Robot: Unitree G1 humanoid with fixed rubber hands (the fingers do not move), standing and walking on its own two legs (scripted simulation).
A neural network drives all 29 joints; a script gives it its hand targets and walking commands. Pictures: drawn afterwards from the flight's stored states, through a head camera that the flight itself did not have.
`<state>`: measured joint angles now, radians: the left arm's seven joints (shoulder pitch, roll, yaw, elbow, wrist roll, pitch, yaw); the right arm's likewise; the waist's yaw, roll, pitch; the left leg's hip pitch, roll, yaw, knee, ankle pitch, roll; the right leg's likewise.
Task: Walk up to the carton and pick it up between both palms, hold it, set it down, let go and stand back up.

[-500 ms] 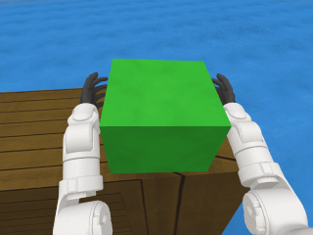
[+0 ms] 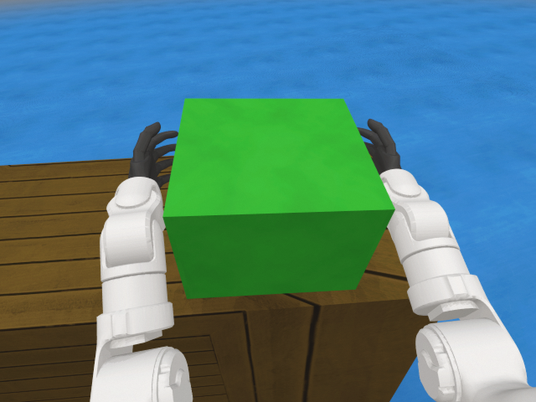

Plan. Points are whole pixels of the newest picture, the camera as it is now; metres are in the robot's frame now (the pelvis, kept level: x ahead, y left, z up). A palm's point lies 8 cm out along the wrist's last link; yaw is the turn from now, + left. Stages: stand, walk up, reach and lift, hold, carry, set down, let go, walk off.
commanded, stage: hold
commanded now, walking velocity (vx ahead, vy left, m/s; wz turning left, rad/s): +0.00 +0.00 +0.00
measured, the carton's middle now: (269, 193) +0.37 +0.00 +0.17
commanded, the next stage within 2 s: none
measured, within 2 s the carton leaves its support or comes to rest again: neither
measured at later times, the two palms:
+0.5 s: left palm (139, 177) +0.35 +0.16 +0.23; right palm (387, 166) +0.36 -0.17 +0.21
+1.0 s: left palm (140, 174) +0.36 +0.16 +0.23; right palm (386, 163) +0.36 -0.17 +0.21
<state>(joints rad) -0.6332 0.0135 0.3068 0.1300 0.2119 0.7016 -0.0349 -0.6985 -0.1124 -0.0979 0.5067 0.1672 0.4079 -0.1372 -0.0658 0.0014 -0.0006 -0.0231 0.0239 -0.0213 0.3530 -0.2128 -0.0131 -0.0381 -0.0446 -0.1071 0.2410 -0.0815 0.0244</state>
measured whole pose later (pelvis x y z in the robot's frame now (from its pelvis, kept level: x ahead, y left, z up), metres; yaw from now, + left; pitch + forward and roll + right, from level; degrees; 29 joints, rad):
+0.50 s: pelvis -0.01 +0.00 +0.00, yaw +0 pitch -7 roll -1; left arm -0.66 0.01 0.33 0.09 0.24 0.78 -0.05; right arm -0.74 -0.12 -0.10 0.50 0.17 0.47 -0.13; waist -0.06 0.00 -0.02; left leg -0.03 0.02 -0.01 0.35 -0.21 -0.01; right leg -0.05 -0.04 -0.10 0.25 -0.07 0.02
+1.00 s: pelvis +0.00 +0.00 +0.00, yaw +0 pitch -6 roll -1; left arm -0.67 0.02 0.34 0.10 0.24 0.78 -0.07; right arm -0.74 -0.11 -0.10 0.48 0.17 0.49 -0.14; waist -0.06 0.00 -0.02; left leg -0.03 0.03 -0.02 0.35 -0.20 -0.02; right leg -0.05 -0.04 -0.11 0.25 -0.08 0.02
